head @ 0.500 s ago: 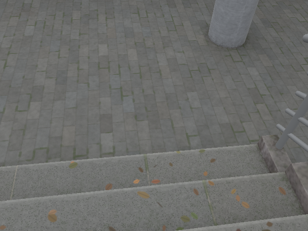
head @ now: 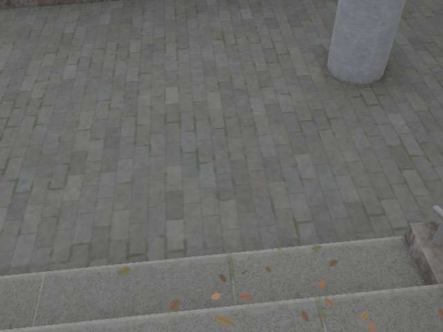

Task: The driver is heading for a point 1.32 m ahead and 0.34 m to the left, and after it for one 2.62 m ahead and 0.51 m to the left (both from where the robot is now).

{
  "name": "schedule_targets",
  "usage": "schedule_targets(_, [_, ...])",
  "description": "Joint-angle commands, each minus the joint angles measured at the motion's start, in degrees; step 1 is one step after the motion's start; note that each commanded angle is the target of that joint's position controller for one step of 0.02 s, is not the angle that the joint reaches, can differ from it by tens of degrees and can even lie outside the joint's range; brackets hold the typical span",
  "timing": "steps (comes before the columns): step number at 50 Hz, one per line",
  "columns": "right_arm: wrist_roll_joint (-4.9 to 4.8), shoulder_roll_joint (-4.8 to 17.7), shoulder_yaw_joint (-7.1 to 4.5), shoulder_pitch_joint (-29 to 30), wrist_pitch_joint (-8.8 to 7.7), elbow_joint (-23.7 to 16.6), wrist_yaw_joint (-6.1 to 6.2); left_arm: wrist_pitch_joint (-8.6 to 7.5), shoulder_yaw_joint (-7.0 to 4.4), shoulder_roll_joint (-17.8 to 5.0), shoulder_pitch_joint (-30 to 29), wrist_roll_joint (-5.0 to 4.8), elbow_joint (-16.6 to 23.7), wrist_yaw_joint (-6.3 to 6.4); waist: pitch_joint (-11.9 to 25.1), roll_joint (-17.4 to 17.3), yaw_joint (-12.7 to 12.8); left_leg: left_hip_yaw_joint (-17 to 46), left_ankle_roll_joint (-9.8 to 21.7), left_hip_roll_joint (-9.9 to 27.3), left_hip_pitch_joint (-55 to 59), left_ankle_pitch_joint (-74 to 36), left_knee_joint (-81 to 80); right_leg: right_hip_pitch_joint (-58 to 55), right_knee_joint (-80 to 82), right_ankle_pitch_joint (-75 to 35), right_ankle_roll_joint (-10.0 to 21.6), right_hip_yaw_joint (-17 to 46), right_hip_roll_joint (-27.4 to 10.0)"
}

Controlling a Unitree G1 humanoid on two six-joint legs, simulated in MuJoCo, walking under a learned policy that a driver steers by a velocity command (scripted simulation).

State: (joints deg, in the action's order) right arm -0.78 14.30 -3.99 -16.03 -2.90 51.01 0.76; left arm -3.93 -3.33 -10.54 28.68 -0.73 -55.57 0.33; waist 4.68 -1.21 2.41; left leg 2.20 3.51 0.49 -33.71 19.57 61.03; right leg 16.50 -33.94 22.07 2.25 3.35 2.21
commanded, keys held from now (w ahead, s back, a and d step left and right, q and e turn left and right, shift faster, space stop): w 0.60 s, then no key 0.40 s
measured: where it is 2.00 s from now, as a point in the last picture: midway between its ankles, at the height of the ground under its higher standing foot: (216, 331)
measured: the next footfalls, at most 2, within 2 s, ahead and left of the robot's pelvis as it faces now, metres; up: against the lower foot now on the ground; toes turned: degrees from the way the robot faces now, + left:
left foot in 0.32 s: +0.29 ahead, +0.17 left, -0.16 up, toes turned -1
right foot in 0.86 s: +0.62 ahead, -0.03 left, -0.33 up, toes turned +1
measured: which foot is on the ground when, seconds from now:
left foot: up 0.00-0.30, down 0.32-0.86, up 0.88-1.00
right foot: down 0.00-0.32, up 0.34-0.84, down 0.86-1.00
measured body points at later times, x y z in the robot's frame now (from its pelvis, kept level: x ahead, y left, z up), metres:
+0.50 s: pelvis +0.26 +0.09 -0.17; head +0.27 +0.10 +0.28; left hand +0.31 +0.34 -0.31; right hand +0.26 -0.14 -0.31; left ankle +0.25 +0.17 -0.89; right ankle +0.24 -0.07 -0.72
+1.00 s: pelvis +0.50 +0.04 -0.33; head +0.52 +0.03 +0.12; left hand +0.61 +0.25 -0.47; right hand +0.48 -0.18 -0.49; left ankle +0.39 +0.22 -0.84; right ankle +0.58 -0.03 -1.06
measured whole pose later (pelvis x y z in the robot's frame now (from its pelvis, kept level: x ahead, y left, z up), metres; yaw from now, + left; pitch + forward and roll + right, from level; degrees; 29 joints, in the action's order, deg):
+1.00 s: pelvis +0.50 +0.04 -0.33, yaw +0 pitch +2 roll +0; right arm -2.4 8.9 -0.1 -21.6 2.0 53.9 2.8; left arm -1.6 -0.5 -7.6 11.3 0.5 -51.1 -2.1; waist -0.4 -1.1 -2.9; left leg 8.8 -3.0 -1.3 -33.9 41.1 100.6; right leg 24.0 -31.2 9.0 5.0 -0.7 4.2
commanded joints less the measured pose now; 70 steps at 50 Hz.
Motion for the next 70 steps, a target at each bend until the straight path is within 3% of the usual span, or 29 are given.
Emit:
schedule_targets(1, [1.05,2.04,-0.35,2.14,-0.82,-3.84,-1.09,-0.96,-0.81,-6.79,0.31,0.49,2.58,0.36,-3.24,5.42,-2.02,1.62,-0.67,3.91,-11.43,-13.88,0.44,-4.25,9.71,-16.56,11.25,18.06,-14.15])
schedule_targets(4, [0.60,2.17,-0.20,12.00,-1.86,-7.65,-2.15,-1.64,0.00,-6.32,6.94,-0.83,0.31,2.48,-5.58,6.08,0.78,5.77,0.20,4.66,-21.16,-29.53,-11.06,-10.59,3.28,-12.90,9.49,17.66,-13.65])
schedule_targets(7, [2.21,-1.15,0.92,16.97,-1.92,-10.13,-3.99,-0.21,0.75,-6.52,2.64,-0.73,1.66,4.15,-6.73,6.25,2.07,-0.98,-1.06,-0.84,4.17,-48.70,-28.40,10.74,0.55,-4.13,7.06,6.72,-6.16])
schedule_targets(10, [0.10,-0.63,0.81,17.42,0.19,-12.30,-4.28,1.04,0.57,-7.55,2.30,-1.02,1.46,3.96,-7.75,8.40,2.67,-0.21,-1.87,-1.20,10.76,-41.48,-27.68,13.80,-5.39,-2.04,6.72,7.46,-6.62])
schedule_targets(13, [-0.83,1.46,0.45,14.97,0.49,-11.44,-3.96,2.74,-0.32,-7.98,2.09,-1.13,2.01,5.17,-9.39,7.25,2.26,2.79,-1.77,4.03,6.97,-36.76,-37.02,0.66,-16.52,-6.92,5.36,11.30,-8.87])
schedule_targets(15, [0.13,3.08,-1.10,-0.95,-0.03,-5.40,-3.62,2.79,-0.10,-7.18,1.05,-0.92,0.23,4.49,-5.04,4.36,-5.11,-2.57,-0.45,2.98,23.17,-37.52,-42.00,1.98,-34.79,-18.18,4.32,8.11,-6.45])
schedule_targets(16, [1.16,5.41,-2.21,-15.24,0.23,-1.04,-3.17,1.51,-0.26,-6.50,0.96,-0.96,-1.41,3.31,-1.45,-0.26,-11.92,0.39,3.00,6.45,40.11,-41.74,-40.29,13.11,-57.48,-8.41,1.76,6.35,-1.63])
schedule_targets(17, [2.40,6.00,-1.01,-23.05,-0.24,2.63,-3.53,-0.16,0.67,-0.06,5.24,-0.27,-2.16,1.76,3.69,-17.31,-11.59,3.65,4.36,11.44,57.10,-62.49,-19.91,33.89,-85.34,31.69,0.24,7.35,6.34])
schedule_targets(18, [0.86,8.32,-1.13,-20.35,0.38,2.47,-3.48,-1.85,0.80,-2.19,13.31,-1.95,-0.07,0.86,9.14,-26.81,-5.46,12.48,6.10,15.60,59.68,-66.93,-16.67,41.92,-89.93,26.16,-0.04,11.24,3.16])
schedule_targets(19, [-1.22,13.15,-2.90,-18.84,1.11,2.41,-3.66,-2.47,0.79,-4.84,10.82,-4.14,3.84,1.14,14.82,-27.70,-5.19,29.75,14.53,24.56,59.13,-31.63,-30.41,46.75,-90.76,19.35,-1.18,8.39,3.10])
schedule_targets(21, [0.26,3.61,-0.18,-5.24,0.29,-0.53,-3.63,-0.39,-0.11,-6.98,-5.27,-2.73,6.07,3.39,-0.46,1.19,-3.08,32.54,15.08,22.06,35.17,3.00,-43.86,46.41,-76.08,0.81,0.80,2.07,-4.91])
schedule_targets(24, [1.50,-3.08,2.84,1.76,-3.00,-0.66,-3.38,0.74,-1.17,-6.95,-4.94,-0.25,5.76,2.69,-7.16,-1.16,2.86,19.69,9.53,13.29,12.46,-17.38,-37.43,35.61,-49.96,-13.97,1.02,7.38,-10.08])
schedule_targets(27, [1.64,2.26,1.56,-5.77,-2.07,3.43,-0.04,0.70,-0.70,-3.12,-12.64,2.24,10.03,1.85,-5.17,-5.82,0.56,14.68,10.84,10.12,11.97,-32.36,-38.28,29.64,-32.07,-21.60,-2.05,3.37,-10.21])
schedule_targets(28, [2.44,3.54,1.34,-7.79,-1.99,4.03,0.11,0.81,-0.80,-3.13,-9.73,1.35,9.13,0.79,-2.14,-5.01,1.50,14.95,11.34,10.61,14.43,-33.16,-36.02,28.58,-33.68,-27.21,-1.52,3.02,-9.26])
schedule_targets(30, [-0.18,3.03,1.18,-11.33,-2.60,4.73,0.65,0.13,-1.56,-6.41,-15.71,0.43,11.55,-0.11,-4.55,-0.98,-0.85,14.13,8.84,9.65,22.24,-24.81,-33.63,36.86,-22.32,-36.94,0.58,5.97,-10.23])
schedule_targets(32, [-1.47,-0.02,2.31,-13.90,-2.32,4.75,2.11,-1.19,-0.78,-5.61,-24.28,2.41,13.89,-1.31,-6.42,0.33,-3.49,10.16,5.89,6.33,21.25,-19.30,-29.20,33.20,-6.49,-49.96,1.76,3.52,-8.09])
schedule_targets(40, [-0.67,0.47,2.29,-16.28,2.31,3.97,3.94,-0.26,1.48,-2.48,-29.07,0.32,17.84,-4.19,-9.60,-2.26,-8.93,9.69,5.88,2.64,22.60,-14.24,-9.12,15.80,17.54,-49.20,-1.24,2.11,-5.45])
schedule_targets(43, [0.21,-1.31,2.68,-16.39,2.99,6.69,2.41,-0.56,-0.85,-6.30,-3.78,1.37,7.81,-3.88,-1.89,4.44,0.82,6.30,3.28,-2.39,12.04,-11.17,16.84,-13.96,18.51,-67.51,0.52,-2.22,-7.34])
schedule_targets(44, [-0.29,-5.60,3.01,-23.60,2.19,8.14,0.69,0.03,-1.36,-9.31,5.20,1.65,4.61,-3.97,6.94,15.02,1.72,4.81,-1.55,-10.46,-10.25,29.96,41.16,-42.76,0.02,-91.04,7.68,5.25,-18.05])
schedule_targets(45, [-2.16,-2.49,3.65,-27.99,1.22,6.47,0.11,0.74,0.33,-7.78,3.47,0.63,4.34,-4.17,18.00,17.82,0.54,10.94,-5.24,-7.43,-16.34,36.82,54.15,-50.44,-8.34,-95.58,14.94,13.44,-25.18])
schedule_targets(47, [-2.02,0.88,2.96,-18.93,2.28,2.98,0.68,2.39,2.39,-2.84,-6.06,0.17,6.72,-3.82,15.77,5.64,-0.80,10.58,-7.70,-0.96,-14.34,31.03,45.70,-33.99,0.00,-63.75,16.33,14.45,-23.15])
schedule_targets(48, [-2.24,-2.29,3.87,-13.66,4.04,-0.57,1.63,2.55,2.25,-5.13,-13.17,0.25,6.72,-3.56,11.04,4.15,-4.47,6.78,-8.02,2.28,-14.36,23.70,43.60,-22.44,7.66,-41.51,19.04,22.01,-26.54])
schedule_targets(50, [-1.14,0.15,2.61,-7.83,6.82,-1.48,3.80,2.21,2.30,-6.12,-16.84,3.04,8.78,-2.39,-0.50,-2.52,-4.37,8.64,-6.98,2.09,-6.61,6.71,35.57,2.00,15.28,-22.73,16.53,23.46,-23.79])
schedule_targets(51, [-0.18,-0.08,2.13,-7.26,7.04,-1.23,4.22,1.37,2.82,-4.43,-17.32,4.11,8.57,-1.74,-2.51,-0.29,-5.16,8.51,-6.68,2.13,-3.34,3.61,32.08,7.38,15.21,-23.56,15.10,20.96,-21.02])
schedule_targets(55, [1.67,-3.73,2.04,-6.25,6.34,-2.92,4.66,2.08,3.56,-0.79,-13.75,1.64,6.84,0.69,-1.16,8.06,-5.91,5.53,-7.16,2.90,3.82,-5.97,-5.01,4.94,12.88,-32.30,10.06,4.83,-9.82])
schedule_targets(59, [0.61,-4.17,2.43,-3.49,8.51,-3.51,2.56,4.13,2.88,-4.27,-14.62,1.41,6.59,0.35,-1.05,12.43,-4.64,1.01,-7.60,1.27,21.10,-6.89,-17.79,9.57,18.10,-9.35,8.84,7.25,-10.38])
schedule_targets(63, [2.43,-0.72,2.29,-5.28,7.95,-3.30,2.01,4.19,3.32,-3.42,-11.53,0.65,4.67,0.02,-8.93,3.58,-3.99,3.79,-2.93,4.86,26.87,-10.82,-32.05,12.79,16.84,2.58,3.59,9.44,-7.23])
schedule_targets(65, [0.76,1.83,1.23,-4.44,6.94,-1.55,1.50,4.42,2.18,-5.91,-9.81,-0.13,3.95,0.47,-10.53,-4.66,-2.09,3.88,-1.35,3.25,18.48,-1.10,-35.73,6.14,17.12,0.58,1.59,4.11,-3.85])
schedule_targets(70, [0.36,-0.72,1.93,-2.64,4.69,-0.47,1.49,6.25,1.82,-2.49,-8.99,0.76,1.65,1.59,-8.38,-3.79,-0.87,4.38,-2.13,2.82,15.57,-3.23,-41.10,-5.03,13.79,-8.73,0.55,0.58,-2.48])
